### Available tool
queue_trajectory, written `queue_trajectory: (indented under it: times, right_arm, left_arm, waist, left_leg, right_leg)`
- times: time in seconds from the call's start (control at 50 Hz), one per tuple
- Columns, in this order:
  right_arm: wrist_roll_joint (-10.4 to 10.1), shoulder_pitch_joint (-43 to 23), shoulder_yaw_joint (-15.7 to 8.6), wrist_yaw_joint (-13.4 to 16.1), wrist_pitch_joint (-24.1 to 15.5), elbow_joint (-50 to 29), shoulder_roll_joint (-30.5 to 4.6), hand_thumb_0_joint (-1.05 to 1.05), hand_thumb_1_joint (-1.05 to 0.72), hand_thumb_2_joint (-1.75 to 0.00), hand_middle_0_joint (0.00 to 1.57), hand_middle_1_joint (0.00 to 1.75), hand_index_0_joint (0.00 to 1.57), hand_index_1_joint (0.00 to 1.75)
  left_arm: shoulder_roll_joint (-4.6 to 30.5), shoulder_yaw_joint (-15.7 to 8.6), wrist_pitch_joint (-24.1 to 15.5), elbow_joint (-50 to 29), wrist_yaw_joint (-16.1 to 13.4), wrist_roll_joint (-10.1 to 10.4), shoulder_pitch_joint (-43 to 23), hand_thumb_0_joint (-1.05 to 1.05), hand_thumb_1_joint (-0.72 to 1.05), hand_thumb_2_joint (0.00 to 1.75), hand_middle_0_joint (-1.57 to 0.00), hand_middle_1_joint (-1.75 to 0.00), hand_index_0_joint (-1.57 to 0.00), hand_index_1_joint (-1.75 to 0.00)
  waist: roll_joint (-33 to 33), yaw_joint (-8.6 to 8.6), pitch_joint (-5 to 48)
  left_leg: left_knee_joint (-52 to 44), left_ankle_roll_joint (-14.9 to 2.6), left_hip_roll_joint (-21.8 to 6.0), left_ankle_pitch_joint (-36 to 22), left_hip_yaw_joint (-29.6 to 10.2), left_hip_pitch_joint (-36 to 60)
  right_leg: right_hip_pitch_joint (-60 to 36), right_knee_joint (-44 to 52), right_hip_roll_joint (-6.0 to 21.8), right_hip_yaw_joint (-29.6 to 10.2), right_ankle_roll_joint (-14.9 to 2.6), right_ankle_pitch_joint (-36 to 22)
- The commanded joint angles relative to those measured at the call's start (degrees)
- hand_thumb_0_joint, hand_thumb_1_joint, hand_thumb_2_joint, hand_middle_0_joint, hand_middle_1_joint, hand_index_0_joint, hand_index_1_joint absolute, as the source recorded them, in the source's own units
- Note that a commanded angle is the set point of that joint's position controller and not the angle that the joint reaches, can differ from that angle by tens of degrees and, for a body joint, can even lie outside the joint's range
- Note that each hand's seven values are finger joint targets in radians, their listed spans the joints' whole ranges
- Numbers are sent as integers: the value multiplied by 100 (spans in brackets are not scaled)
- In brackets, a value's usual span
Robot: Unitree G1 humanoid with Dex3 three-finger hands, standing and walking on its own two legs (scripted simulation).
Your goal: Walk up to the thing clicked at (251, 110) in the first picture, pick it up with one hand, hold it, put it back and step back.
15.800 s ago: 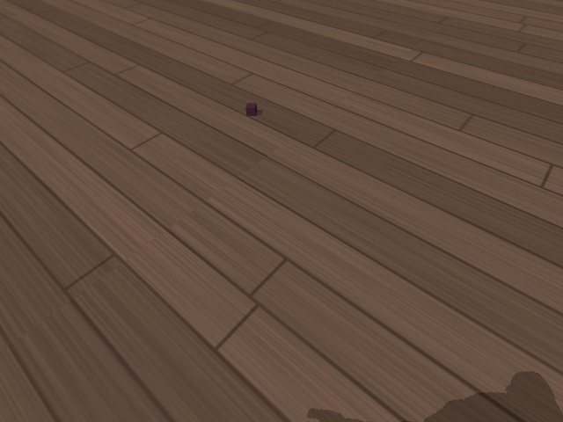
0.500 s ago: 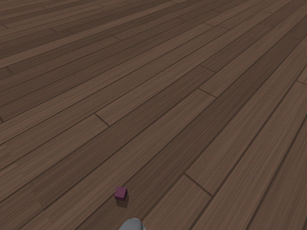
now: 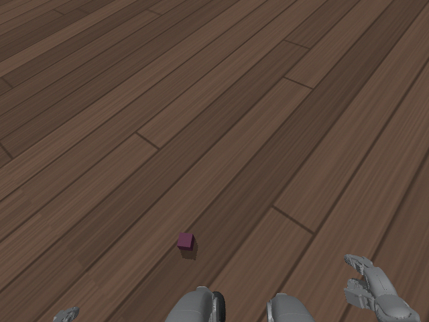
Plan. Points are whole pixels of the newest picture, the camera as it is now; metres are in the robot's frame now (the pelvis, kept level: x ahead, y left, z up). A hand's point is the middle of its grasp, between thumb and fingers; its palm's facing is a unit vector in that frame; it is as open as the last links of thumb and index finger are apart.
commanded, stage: walk up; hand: left
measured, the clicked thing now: (186, 241) +0.47 +0.24 -0.71
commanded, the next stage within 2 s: none
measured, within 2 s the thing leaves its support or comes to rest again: neither
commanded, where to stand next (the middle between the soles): +0.08 +0.00 m, yaw +0 degrees
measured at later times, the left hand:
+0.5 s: hand out of the picture +0.00 +0.30 -0.13, palm faces -0.03 -0.94 -0.35, open 7.4 cm
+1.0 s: hand out of the picture +0.11 +0.28 -0.14, palm faces -0.02 -0.93 -0.37, open 7.4 cm
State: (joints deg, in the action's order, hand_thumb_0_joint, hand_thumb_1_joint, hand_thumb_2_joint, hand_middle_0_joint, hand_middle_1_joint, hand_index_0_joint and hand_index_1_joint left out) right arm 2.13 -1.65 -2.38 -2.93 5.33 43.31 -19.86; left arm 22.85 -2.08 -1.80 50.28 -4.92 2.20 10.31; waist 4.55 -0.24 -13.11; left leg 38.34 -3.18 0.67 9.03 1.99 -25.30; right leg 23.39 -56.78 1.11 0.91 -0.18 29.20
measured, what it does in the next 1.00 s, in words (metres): steps on the spot: right foot, then left foot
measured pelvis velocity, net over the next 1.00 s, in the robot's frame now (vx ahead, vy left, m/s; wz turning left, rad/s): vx -0.05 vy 0.03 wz -0.02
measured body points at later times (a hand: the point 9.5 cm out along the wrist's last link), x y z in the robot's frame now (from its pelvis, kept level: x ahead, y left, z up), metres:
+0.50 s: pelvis -0.03 +0.03 +0.02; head -0.03 +0.05 +0.47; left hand +0.01 +0.35 -0.11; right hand -0.04 -0.32 -0.07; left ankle -0.06 +0.13 -0.71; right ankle +0.05 -0.11 -0.66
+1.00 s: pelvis -0.05 +0.03 +0.00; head -0.01 +0.03 +0.45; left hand +0.11 +0.33 -0.11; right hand +0.03 -0.27 -0.13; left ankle -0.03 +0.15 -0.71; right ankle +0.08 -0.11 -0.70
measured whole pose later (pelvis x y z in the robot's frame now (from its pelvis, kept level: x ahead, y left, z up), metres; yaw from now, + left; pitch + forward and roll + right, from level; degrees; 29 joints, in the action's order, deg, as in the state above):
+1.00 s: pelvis -0.05 +0.03 +0.00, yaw -1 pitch -4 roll +2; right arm 0.7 8.4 -1.0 -0.2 0.0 56.2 -20.2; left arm 21.3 -2.4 2.2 53.4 -0.2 -0.7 0.7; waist -2.0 -0.1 -8.3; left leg 42.8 -0.7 1.2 22.2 2.3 -16.9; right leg 28.6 -42.8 3.0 -2.4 -0.2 15.9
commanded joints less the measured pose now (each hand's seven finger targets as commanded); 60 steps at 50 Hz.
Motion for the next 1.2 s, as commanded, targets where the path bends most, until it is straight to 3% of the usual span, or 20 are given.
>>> queue_trajectory:
  times: [0.0, 0.04, 0.06, 0.08, 0.12, 0.18, 0.24, 0.3, 0.32, 0.34, 0.38, 0.5, 0.6, 0.68, 0.72, 0.74, 0.9, 0.96, 1.02, 1.18]
  right_arm:
    - [-53, -175, -578, 121, 41, -447, -1511, 0, -90, -90, 20, 30, 20, 30]
    - [-91, 57, -434, 136, 84, -413, -1073, 0, -90, -90, 20, 30, 20, 30]
    - [-99, 89, -437, 187, 63, -414, -1019, 0, -90, -90, 20, 30, 20, 30]
    - [-81, 38, -584, 242, 110, -402, -1473, 0, -90, -90, 20, 30, 20, 30]
    - [-126, 680, -621, 179, 46, -70, -1381, 0, -90, -90, 20, 30, 20, 30]
    - [-270, 1831, -690, 38, -430, 485, -1844, 0, -90, -90, 20, 30, 20, 30]
    - [-157, 940, -533, 63, -572, 233, -1589, 0, -90, -90, 20, 30, 20, 30]
    - [-34, 1744, -501, 150, -720, 610, -1205, 0, -90, -90, 20, 30, 20, 30]
    - [13, 2349, -586, 224, -798, 837, -1235, 0, -90, -90, 20, 30, 20, 30]
    - [123, 2739, -677, 272, -867, 783, -1688, 0, -90, -90, 20, 30, 20, 30]
    - [-62, 2482, -759, 316, -952, 585, -2485, 0, -90, -90, 20, 30, 20, 30]
    - [-85, 1565, -384, 367, -1090, 472, -1557, 0, -90, -90, 20, 30, 20, 30]
    - [-140, 1624, -352, 391, -719, 480, -1528, 0, -90, -90, 20, 30, 20, 30]
    - [-318, 1704, -252, 395, -506, 544, -1308, 0, -90, -90, 20, 30, 20, 30]
    - [-375, 2209, -109, 437, -515, 575, -1046, 0, -90, -90, 20, 30, 20, 30]
    - [-342, 2003, -208, 492, -437, 696, -1290, 0, -90, -90, 20, 30, 20, 30]
    - [-169, 2010, -247, 412, -550, 1324, -1339, 0, -90, -90, 20, 30, 20, 30]
    - [-78, 1000, -445, 390, -607, 1052, -2256, 0, -90, -90, 20, 30, 20, 30]
    - [19, 647, -332, 493, -804, 970, -1806, 0, -90, -90, 20, 30, 20, 30]
    - [77, 1569, -586, 214, -770, 893, -2084, 0, -90, -90, 20, 30, 20, 30]
  left_arm:
    - [1120, -504, 48, 287, -18, -156, 1808, 0, 90, 90, -20, -30, -20, -30]
    - [1621, -694, -16, 127, 14, -373, 1654, 0, 90, 90, -20, -30, -20, -30]
    - [2314, -834, -6, -255, 8, -488, 877, 0, 90, 90, -20, -30, -20, -30]
    - [2427, -822, -50, -529, -52, -493, 253, 0, 90, 90, -20, -30, -20, -30]
    - [1800, -659, -88, -431, -99, -446, -258, 0, 90, 90, -20, -30, -20, -30]
    - [1469, -681, -117, -768, 377, -720, -196, 0, 90, 90, -20, -30, -20, -30]
    - [1661, -749, 57, -620, 531, -672, 573, 0, 90, 90, -20, -30, -20, -30]
    - [1673, -673, 156, -594, 586, -503, 552, 0, 90, 90, -20, -30, -20, -30]
    - [1421, -546, 199, -683, 607, -478, 537, 0, 90, 90, -20, -30, -20, -30]
    - [881, -426, 227, -840, 632, -412, 549, 0, 90, 90, -20, -30, -20, -30]
    - [1302, -428, 150, -916, 546, -405, -276, 0, 90, 90, -20, -30, -20, -30]
    - [1139, -434, 165, -150, 682, -255, 648, 0, 90, 90, -20, -30, -20, -30]
    - [912, -302, 92, -160, 537, -119, -25, 0, 90, 90, -20, -30, -20, -30]
    - [1093, -354, -27, 204, 419, -233, 428, 0, 90, 90, -20, -30, -20, -30]
    - [1542, -426, -108, 57, 387, -238, 356, 0, 90, 90, -20, -30, -20, -30]
    - [1564, -412, -77, 16, 364, -243, 51, 0, 90, 90, -20, -30, -20, -30]
    - [1294, -365, 302, -47, 394, -309, -926, 0, 90, 90, -20, -30, -20, -30]
    - [1117, -414, 384, -12, 375, -255, -1194, 0, 90, 90, -20, -30, -20, -30]
    - [981, -415, 406, 181, 396, -207, -783, 0, 90, 90, -20, -30, -20, -30]
    - [1082, -428, 34, 162, 721, -466, -425, 0, 90, 90, -20, -30, -20, -30]
  waist:
    - [287, 373, 1725]
    - [-1237, 490, 1303]
    - [-2191, 456, 952]
    - [-1772, 353, 652]
    - [-682, -161, 731]
    - [-2411, 13, 1980]
    - [-2118, 587, 1038]
    - [-1166, 71, 903]
    - [-342, -287, 1067]
    - [763, -449, 1005]
    - [-55, -627, -56]
    - [493, 43, 133]
    - [1015, -102, 522]
    - [-375, 225, 1223]
    - [-1527, 108, 1976]
    - [-1355, 104, 2017]
    - [-1628, -95, 1646]
    - [691, -95, 891]
    - [-294, 277, 999]
    - [596, -126, 1040]
  left_leg:
    - [-719, -793, -1230, 350, -1472, -167]
    - [739, -91, -244, 2407, -1057, -1681]
    - [2728, 307, 503, 2623, -961, -1361]
    - [3858, 377, 200, 2494, -1816, -883]
    - [4564, 387, 488, 1654, -1812, -747]
    - [2689, 531, 370, 1718, 173, -213]
    - [786, 587, 237, 2614, 238, -270]
    - [-1601, 306, 333, 1367, 562, 1442]
    - [-2336, 163, 241, 933, 281, 2896]
    - [-2927, -190, -1011, 2672, -2079, 3844]
    - [-3314, -1077, -2908, 4459, -4144, 2025]
    - [-2502, -516, -1365, -40, -558, 1066]
    - [-1345, -517, -1073, -2515, 42, 1265]
    - [560, -227, -714, -1174, 150, 963]
    - [1943, 84, -24, 2425, -270, 407]
    - [2142, 113, -264, 2901, -608, 757]
    - [-363, 272, 37, 1144, 83, 1124]
    - [-2239, -887, -2086, 1365, -3032, -103]
    - [-1452, -879, -1707, -866, -2033, 594]
    - [-1723, -991, -1549, 2605, -1871, 1916]
  right_leg:
    - [-1373, 1385, -34, 214, -130, -1188]
    - [-1623, 3073, 1005, -1780, -617, -40]
    - [90, 4127, 2874, -3837, -1573, -577]
    - [952, 4109, 3090, -4097, -2022, -1141]
    - [777, 3296, 2013, -2103, -1431, -2048]
    - [-1088, 3886, 977, -1368, -1000, 2167]
    - [-1302, 3855, 1182, -1800, -1108, 1708]
    - [-800, 3049, 783, -1079, -872, 659]
    - [222, 1914, 469, -627, -654, 667]
    - [2004, 143, -281, -317, -286, 720]
    - [2871, -276, 173, -1344, -169, -68]
    - [704, 198, -45, -857, 32, -1559]
    - [-316, 1595, -23, 172, -14, -1727]
    - [-1755, 3040, -16, 44, -138, -3206]
    - [-2023, 3323, 1996, -2707, -1413, -4472]
    - [-1388, 3383, 2115, -2848, -1687, -3369]
    - [-229, 2847, 1164, -1348, -867, -1598]
    - [309, 326, -247, -420, -183, 227]
    - [438, -510, -284, -1189, -200, -158]
    - [-164, 2620, -117, 80, -231, 117]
